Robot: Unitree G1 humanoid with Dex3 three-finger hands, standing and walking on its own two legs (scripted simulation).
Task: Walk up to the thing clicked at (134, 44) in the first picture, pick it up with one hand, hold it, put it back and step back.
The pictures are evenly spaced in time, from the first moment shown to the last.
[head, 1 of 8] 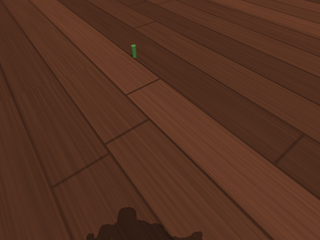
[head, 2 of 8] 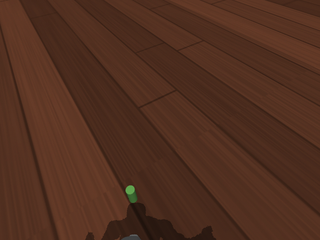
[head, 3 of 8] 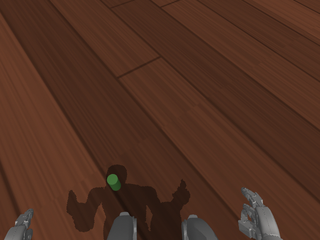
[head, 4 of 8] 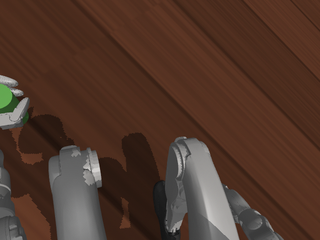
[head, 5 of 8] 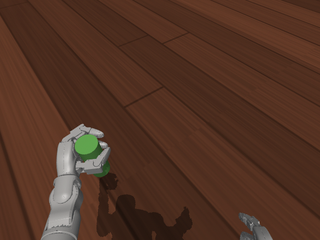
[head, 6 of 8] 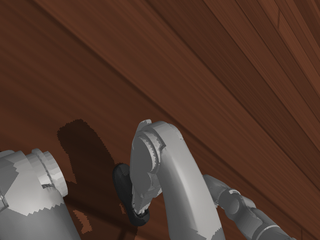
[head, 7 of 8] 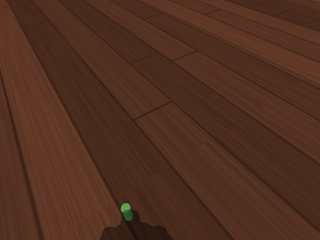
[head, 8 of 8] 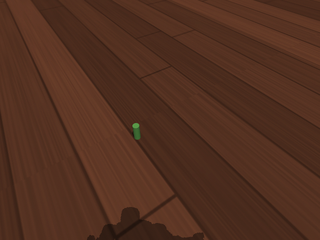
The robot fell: no
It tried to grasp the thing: yes
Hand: left
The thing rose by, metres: 0.68
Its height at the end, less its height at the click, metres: +0.00
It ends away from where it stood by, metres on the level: 0.01
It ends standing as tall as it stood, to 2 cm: yes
